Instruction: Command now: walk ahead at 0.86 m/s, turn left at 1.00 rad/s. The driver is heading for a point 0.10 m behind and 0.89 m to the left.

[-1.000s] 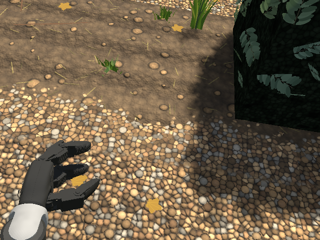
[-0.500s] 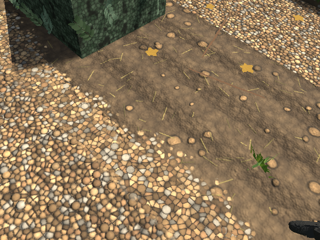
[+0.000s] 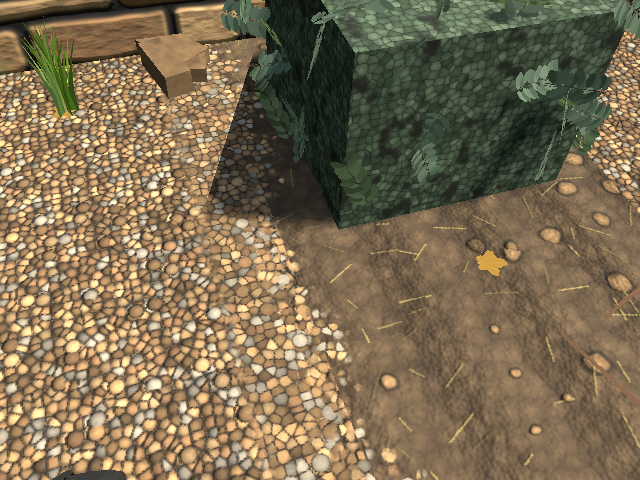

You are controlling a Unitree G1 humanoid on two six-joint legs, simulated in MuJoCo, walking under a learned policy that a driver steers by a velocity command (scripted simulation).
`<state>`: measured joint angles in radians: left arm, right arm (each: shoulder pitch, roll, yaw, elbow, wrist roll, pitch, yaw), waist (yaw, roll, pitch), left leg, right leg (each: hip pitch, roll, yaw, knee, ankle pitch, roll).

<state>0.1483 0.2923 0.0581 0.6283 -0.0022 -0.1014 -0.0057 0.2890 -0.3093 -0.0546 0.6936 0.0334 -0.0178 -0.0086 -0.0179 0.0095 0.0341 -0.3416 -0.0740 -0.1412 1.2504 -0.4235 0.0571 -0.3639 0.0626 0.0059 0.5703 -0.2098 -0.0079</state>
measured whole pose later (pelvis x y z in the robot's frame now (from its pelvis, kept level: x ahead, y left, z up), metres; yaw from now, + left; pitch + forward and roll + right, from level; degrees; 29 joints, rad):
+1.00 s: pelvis +0.80 +0.25 +0.01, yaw +39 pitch +1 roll -2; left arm 0.24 0.28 0.04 0.71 0.02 -0.11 -0.03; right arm 0.24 -0.28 -0.04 0.78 0.02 -0.07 0.00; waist 0.02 0.01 0.10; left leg -0.40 -0.03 -0.11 1.34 -0.45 0.03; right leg -0.35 0.05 -0.06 0.51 -0.18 -0.03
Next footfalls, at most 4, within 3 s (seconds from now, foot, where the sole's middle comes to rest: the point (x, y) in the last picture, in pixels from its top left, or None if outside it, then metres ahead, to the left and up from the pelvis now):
0.42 left None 0.45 0.16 -0.76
0.84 right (221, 290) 0.95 0.23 -0.76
1.28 left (92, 268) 1.01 0.56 -0.76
1.64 right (147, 216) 1.19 0.45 -0.76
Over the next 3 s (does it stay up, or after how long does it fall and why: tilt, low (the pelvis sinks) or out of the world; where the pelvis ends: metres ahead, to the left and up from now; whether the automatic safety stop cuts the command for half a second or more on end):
stays up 0.72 1.40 -0.03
